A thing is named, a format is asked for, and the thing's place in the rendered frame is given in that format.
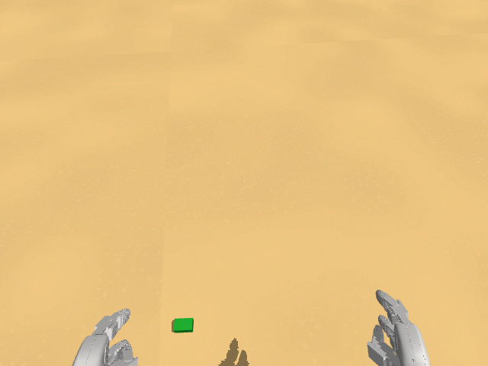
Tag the left robot hand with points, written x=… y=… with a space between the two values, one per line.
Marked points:
x=95 y=351

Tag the right robot hand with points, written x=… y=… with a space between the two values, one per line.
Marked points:
x=405 y=337

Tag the small box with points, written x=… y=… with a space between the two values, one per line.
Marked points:
x=183 y=325

